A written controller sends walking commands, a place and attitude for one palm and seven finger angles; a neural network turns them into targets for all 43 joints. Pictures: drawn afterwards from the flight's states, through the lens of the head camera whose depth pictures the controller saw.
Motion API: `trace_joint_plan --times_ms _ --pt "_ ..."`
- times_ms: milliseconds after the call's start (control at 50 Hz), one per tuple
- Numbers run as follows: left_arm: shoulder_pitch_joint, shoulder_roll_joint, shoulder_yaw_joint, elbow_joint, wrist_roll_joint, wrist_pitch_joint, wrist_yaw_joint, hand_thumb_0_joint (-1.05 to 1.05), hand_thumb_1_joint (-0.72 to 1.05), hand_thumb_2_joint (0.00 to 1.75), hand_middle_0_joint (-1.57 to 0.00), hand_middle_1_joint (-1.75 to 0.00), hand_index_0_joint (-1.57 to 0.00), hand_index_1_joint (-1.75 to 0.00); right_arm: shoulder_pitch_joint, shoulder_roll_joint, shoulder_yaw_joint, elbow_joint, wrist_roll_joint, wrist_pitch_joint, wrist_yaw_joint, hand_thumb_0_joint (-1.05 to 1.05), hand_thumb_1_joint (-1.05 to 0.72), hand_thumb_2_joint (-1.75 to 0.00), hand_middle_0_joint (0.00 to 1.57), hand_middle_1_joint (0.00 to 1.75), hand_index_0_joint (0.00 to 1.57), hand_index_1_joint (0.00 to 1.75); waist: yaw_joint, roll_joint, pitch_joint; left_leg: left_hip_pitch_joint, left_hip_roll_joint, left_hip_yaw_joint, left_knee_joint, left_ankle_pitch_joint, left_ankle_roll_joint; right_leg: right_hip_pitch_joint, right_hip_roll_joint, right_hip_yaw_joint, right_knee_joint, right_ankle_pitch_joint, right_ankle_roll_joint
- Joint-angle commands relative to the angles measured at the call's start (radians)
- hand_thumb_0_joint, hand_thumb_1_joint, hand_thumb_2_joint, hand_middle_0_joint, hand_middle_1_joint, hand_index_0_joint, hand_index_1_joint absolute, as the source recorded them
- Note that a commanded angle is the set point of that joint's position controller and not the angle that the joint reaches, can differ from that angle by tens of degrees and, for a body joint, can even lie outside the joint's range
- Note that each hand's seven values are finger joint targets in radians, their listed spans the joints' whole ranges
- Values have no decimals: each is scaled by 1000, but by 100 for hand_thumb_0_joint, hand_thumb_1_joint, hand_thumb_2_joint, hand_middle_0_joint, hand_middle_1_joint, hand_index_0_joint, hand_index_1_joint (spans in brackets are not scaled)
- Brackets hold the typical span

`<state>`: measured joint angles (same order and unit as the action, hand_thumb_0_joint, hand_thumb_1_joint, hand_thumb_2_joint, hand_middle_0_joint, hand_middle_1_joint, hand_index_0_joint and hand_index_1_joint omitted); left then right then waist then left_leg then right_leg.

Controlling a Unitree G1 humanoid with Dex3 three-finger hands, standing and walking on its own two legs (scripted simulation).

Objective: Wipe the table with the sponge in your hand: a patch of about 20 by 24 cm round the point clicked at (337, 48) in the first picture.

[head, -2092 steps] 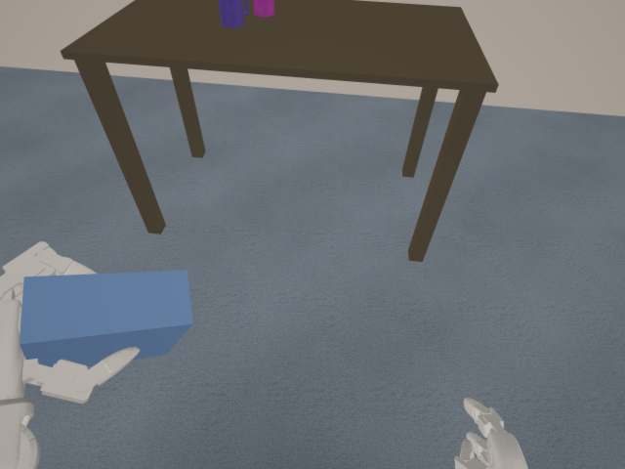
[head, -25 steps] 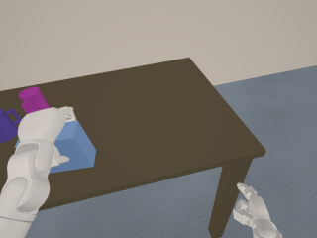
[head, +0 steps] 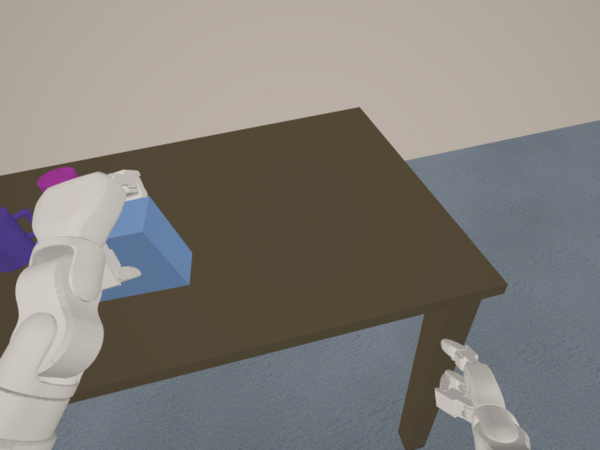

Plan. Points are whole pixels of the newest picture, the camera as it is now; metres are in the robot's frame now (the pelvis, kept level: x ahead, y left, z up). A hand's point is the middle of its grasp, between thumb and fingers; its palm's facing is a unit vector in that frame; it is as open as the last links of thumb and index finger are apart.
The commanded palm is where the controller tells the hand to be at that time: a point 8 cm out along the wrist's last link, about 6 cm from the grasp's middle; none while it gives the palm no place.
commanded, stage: lift the sponge slowly off the table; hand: left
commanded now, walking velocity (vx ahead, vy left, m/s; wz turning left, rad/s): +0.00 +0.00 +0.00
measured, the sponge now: (131, 261) +0.28 +0.28 +0.15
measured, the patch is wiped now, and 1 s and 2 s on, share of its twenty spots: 1.00 1.00 1.00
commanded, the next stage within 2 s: bring the sponge back beside the body in 0.18 s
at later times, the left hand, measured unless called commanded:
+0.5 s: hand (116, 248) +0.26 +0.27 +0.19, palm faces +0.15 -0.07 -0.99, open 9.5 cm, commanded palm +0.21 +0.27 +0.27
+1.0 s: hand (104, 275) +0.22 +0.27 +0.18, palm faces +0.18 -0.07 -0.98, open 9.5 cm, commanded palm +0.18 +0.27 +0.26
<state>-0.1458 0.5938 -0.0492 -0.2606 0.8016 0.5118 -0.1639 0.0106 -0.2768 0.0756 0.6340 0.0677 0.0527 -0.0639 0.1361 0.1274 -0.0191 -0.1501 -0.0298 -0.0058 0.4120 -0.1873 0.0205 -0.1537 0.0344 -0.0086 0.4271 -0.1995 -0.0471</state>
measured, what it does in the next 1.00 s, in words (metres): stands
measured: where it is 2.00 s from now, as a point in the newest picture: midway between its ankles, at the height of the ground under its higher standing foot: outside the picture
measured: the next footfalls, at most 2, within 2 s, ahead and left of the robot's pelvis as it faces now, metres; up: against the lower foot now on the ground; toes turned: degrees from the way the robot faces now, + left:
none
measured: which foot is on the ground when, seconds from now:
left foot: down 0.00-1.00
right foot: down 0.00-1.00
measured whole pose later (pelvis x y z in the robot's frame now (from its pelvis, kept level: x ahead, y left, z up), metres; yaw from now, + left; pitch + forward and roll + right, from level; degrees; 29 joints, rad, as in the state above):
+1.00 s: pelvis -0.01 -0.01 +0.00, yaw +0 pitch -6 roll +0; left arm 0.07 0.64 0.00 -0.39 0.77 0.43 -0.16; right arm 0.02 -0.27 0.07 0.63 0.05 0.04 -0.07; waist 0.15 0.13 -0.02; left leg -0.16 -0.01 0.00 0.47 -0.21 0.01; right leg -0.16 0.05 -0.01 0.47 -0.22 -0.06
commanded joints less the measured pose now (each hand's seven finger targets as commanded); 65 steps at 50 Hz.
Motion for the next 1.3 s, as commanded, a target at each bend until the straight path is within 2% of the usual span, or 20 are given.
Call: trace_joint_plan --times_ms 0,40,200,240,300,340,520,540,600,640,760,800,840,860,920,940,1000,1040,1100,1280 --pt "-311 267 183 -195 30 -12 42 0 10 130 -120 -160 -120 -160 -253 -87 -30 -190 1 -52 -3 0 -90 -90 20 30 20 30 12 -55 -211 4 7 -73 -49 141 13 85 -19 90 -65 95 -46" --pt "-333 302 214 -224 32 -5 42 0 10 130 -120 -160 -120 -160 -273 -87 -29 -198 9 -52 -4 0 -90 -90 20 30 20 30 10 -47 -212 10 9 -79 -45 129 13 71 -12 131 -67 76 -53" --pt "-309 279 182 -108 13 9 19 0 10 130 -120 -160 -120 -160 -244 -95 -27 -193 8 -34 -11 0 -90 -90 20 30 20 30 -3 -99 -163 -23 6 -61 -21 91 12 39 -32 117 -79 47 -36" --pt "-333 317 204 -131 23 8 15 0 10 130 -120 -160 -120 -160 -264 -97 -27 -196 14 -40 -14 0 -90 -90 20 30 20 30 -6 -73 -181 -15 3 -67 -17 81 13 32 -24 148 -80 21 -41" --pt "-320 296 179 -122 26 -6 5 0 10 130 -120 -160 -120 -160 -243 -94 -28 -198 7 -44 -19 0 -90 -90 20 30 20 30 -3 -65 -195 -11 -1 -60 -4 100 17 47 -39 120 -72 51 -34" --pt "-324 342 215 -163 36 -17 3 0 10 130 -120 -160 -120 -160 -262 -95 -30 -203 11 -54 -18 0 -90 -90 20 30 20 30 -2 -44 -215 -10 -2 -72 -1 90 16 52 -33 164 -70 29 -43" --pt "-188 374 283 -217 23 -56 15 0 10 130 -120 -160 -120 -160 -236 -91 -39 -195 -7 -50 -6 0 -90 -90 20 30 20 30 21 -65 -203 -22 -2 -62 21 136 13 65 -49 154 -50 90 -35" --pt "-185 367 285 -231 18 -51 16 0 10 130 -120 -160 -120 -160 -269 -88 -36 -208 -2 -57 -7 0 -90 -90 20 30 20 30 20 -63 -184 -24 -1 -73 21 121 11 49 -38 189 -57 66 -45" --pt "-159 329 256 -176 -1 -47 19 0 10 130 -120 -160 -120 -160 -233 -94 -39 -196 -5 -45 -11 0 -90 -90 20 30 20 30 10 -91 -142 -29 2 -55 21 89 13 15 -44 145 -75 24 -28" --pt "-160 312 246 -194 -4 -46 17 0 10 130 -120 -160 -120 -160 -262 -88 -38 -207 5 -57 -15 0 -90 -90 20 30 20 30 3 -94 -135 -28 3 -66 21 64 11 -1 -38 190 -83 -20 -35" --pt "-168 293 210 -228 8 -67 14 0 10 130 -120 -160 -120 -160 -245 -85 -32 -210 -7 -71 -27 0 -90 -90 20 30 20 30 2 -72 -150 -19 3 -60 19 34 16 -4 -49 148 -85 -75 -29" --pt "-134 301 220 -261 18 -83 22 0 10 130 -120 -160 -120 -160 -235 -86 -36 -204 -15 -73 -23 0 -90 -90 20 30 20 30 11 -47 -167 -3 3 -65 12 63 17 13 -42 132 -75 -31 -34" --pt "-128 344 264 -351 28 -90 36 0 10 130 -120 -160 -120 -160 -269 -79 -35 -218 -10 -87 -21 0 -90 -90 20 30 20 30 21 -14 -200 12 3 -79 8 81 16 35 -30 173 -62 -19 -46" --pt "-119 332 260 -325 31 -90 45 0 10 130 -120 -160 -120 -160 -241 -77 -32 -210 -21 -84 -20 0 -90 -90 20 30 20 30 28 -30 -206 -2 1 -70 9 93 15 52 -38 138 -54 -3 -44" --pt "-71 340 291 -302 23 -90 63 0 10 130 -120 -160 -120 -160 -231 -82 -39 -193 -20 -70 -11 0 -90 -90 20 30 20 30 27 -56 -160 -7 6 -67 1 88 9 32 -36 146 -73 -8 -39" --pt "-74 349 306 -305 20 -81 68 0 10 130 -120 -160 -120 -160 -262 -82 -39 -199 -13 -76 -13 0 -90 -90 20 30 20 30 25 -50 -144 -8 8 -76 2 71 7 21 -24 189 -80 -37 -50" --pt "-34 295 273 -268 -3 -72 75 0 10 130 -120 -160 -120 -160 -239 -85 -40 -194 -17 -58 -9 0 -90 -90 20 30 20 30 25 -45 -131 -16 9 -63 -5 70 6 24 -29 141 -81 -13 -41" --pt "-23 274 259 -295 -11 -64 70 0 10 130 -120 -160 -120 -160 -275 -79 -35 -204 -4 -66 -8 0 -90 -90 20 30 20 30 18 -28 -118 -10 11 -72 -13 47 4 6 -20 169 -87 -45 -45" --pt "54 231 228 -282 -28 -61 59 0 10 130 -120 -160 -120 -160 -244 -83 -37 -203 -11 -61 -9 0 -90 -90 20 30 20 30 16 -82 -115 -17 15 -65 -15 39 10 10 -28 114 -86 -35 -29" --pt "73 297 280 -425 21 -90 94 0 10 130 -120 -160 -120 -160 -229 -74 -35 -204 -25 -82 -13 0 -90 -90 20 30 20 30 28 -11 -138 1 15 -76 -30 71 15 40 -12 117 -64 -20 -42"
